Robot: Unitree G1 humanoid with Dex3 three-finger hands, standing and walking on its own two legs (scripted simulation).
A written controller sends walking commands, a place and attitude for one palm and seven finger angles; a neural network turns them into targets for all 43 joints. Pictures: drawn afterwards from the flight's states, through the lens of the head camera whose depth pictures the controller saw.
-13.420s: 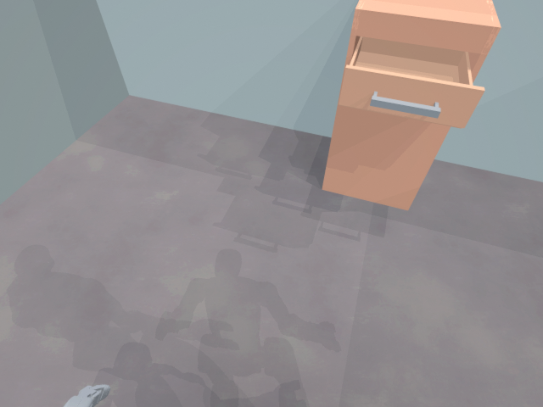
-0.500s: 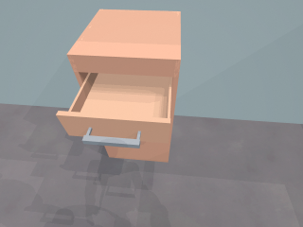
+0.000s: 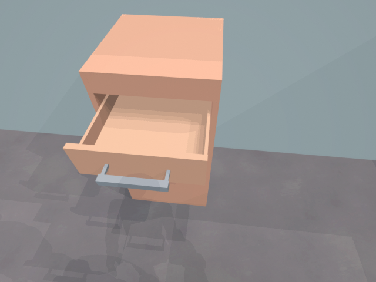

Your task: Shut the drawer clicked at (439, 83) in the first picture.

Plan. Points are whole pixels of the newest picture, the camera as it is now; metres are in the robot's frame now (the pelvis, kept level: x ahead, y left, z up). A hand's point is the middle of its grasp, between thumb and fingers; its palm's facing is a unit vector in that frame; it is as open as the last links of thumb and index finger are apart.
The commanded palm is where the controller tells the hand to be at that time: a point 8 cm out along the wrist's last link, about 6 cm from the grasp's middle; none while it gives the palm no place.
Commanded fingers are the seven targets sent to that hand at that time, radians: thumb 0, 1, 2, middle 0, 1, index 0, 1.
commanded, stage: raise the hand and make a fist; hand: left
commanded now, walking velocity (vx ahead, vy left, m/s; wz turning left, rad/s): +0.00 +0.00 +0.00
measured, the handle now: (134, 176) +0.39 +0.18 -0.06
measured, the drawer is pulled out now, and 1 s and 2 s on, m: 0.23 0.23 0.23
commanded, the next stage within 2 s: bring the fist close to the handle in 1.92 s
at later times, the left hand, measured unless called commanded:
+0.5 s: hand out of the picture +0.13 +0.15 -0.06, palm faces +0.04 -1.00 -0.02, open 5.6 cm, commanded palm +0.12 +0.21 -0.04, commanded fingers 0.00 0.90 0.90 -0.70 -0.84 -0.70 -0.84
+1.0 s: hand (120, 252) +0.18 +0.15 -0.01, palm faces -0.05 -1.00 -0.05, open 3.4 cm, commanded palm +0.15 +0.21 +0.00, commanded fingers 0.00 0.90 0.90 -1.20 -1.38 -1.20 -1.38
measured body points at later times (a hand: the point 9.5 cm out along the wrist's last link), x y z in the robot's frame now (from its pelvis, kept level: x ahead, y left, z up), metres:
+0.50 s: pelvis -0.05 -0.03 -0.08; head +0.00 -0.02 +0.37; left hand +0.12 +0.20 -0.05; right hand +0.21 -0.27 -0.09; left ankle -0.05 +0.09 -0.74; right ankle +0.00 -0.11 -0.74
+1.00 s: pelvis -0.04 -0.01 -0.06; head +0.02 -0.02 +0.39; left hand +0.18 +0.21 +0.00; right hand +0.11 -0.27 -0.14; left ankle -0.05 +0.09 -0.74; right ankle +0.00 -0.11 -0.74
